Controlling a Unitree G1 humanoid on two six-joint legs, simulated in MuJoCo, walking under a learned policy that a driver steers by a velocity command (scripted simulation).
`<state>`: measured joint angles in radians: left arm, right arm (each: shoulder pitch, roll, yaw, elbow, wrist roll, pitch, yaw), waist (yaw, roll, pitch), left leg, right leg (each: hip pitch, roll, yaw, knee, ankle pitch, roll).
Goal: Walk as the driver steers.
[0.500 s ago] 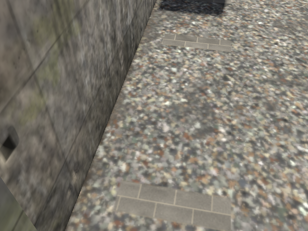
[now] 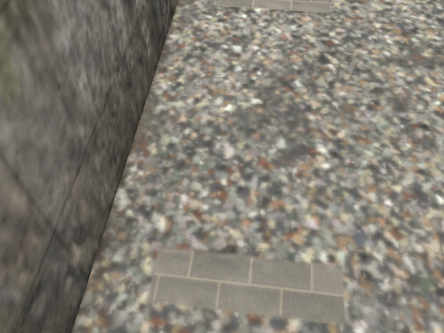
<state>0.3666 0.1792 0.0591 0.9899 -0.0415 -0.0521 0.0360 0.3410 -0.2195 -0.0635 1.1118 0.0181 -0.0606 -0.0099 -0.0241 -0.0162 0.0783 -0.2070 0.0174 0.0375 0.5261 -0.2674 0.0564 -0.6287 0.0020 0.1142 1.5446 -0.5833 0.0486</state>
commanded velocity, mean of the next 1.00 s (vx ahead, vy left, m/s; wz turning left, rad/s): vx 0.00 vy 0.00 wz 0.00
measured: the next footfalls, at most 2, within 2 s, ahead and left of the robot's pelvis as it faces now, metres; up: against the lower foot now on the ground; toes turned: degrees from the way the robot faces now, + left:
right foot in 0.22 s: +0.23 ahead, -0.20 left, -0.20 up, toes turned +0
left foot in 0.82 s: +0.30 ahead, +0.02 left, -0.20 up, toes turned -3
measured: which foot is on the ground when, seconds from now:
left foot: down 0.00-0.24, up 0.26-0.80, down 0.82-1.00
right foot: up 0.00-0.20, down 0.22-1.00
